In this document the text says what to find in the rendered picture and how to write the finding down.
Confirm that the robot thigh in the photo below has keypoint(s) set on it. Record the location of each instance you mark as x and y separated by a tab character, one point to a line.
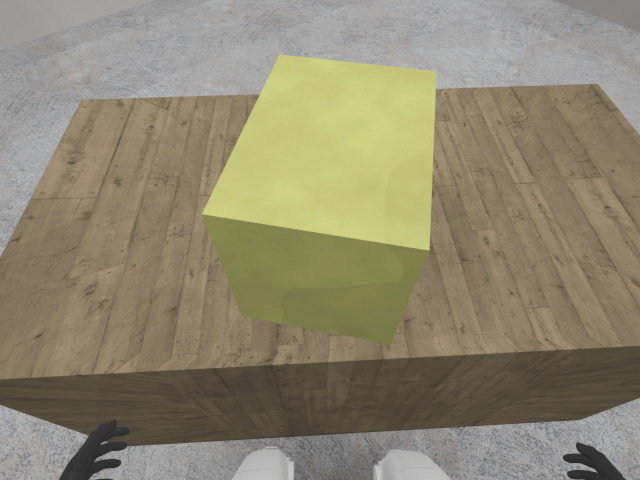
266	464
408	465

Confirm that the pedestal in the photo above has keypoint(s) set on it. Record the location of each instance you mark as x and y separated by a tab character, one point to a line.
114	304

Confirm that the robot left thigh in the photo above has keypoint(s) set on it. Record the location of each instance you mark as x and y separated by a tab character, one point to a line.
266	464

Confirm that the right robot hand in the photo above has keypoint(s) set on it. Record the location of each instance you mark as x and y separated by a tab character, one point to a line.
592	458

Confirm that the robot right thigh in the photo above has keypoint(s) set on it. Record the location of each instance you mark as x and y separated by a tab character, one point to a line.
408	465

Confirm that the carton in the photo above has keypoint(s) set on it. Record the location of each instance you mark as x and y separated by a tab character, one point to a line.
321	217

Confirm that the left robot hand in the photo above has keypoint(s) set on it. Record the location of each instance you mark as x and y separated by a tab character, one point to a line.
82	465

